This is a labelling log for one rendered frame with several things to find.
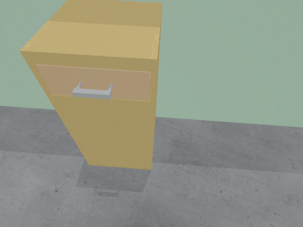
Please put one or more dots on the cabinet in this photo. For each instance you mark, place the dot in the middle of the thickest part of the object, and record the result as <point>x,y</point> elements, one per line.
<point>105,34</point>

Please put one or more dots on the drawer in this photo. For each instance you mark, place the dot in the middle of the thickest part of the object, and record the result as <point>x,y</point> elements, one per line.
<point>127,84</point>

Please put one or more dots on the handle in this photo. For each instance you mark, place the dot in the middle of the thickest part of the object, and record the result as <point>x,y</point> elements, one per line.
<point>92,93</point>

